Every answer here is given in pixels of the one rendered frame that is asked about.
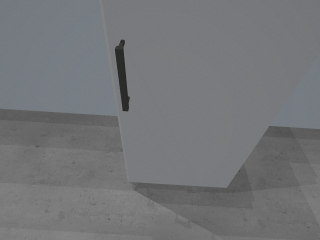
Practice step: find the handle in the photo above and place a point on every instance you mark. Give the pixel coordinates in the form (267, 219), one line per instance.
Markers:
(120, 61)

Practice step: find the fridge door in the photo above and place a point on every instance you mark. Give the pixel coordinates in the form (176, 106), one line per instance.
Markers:
(205, 80)

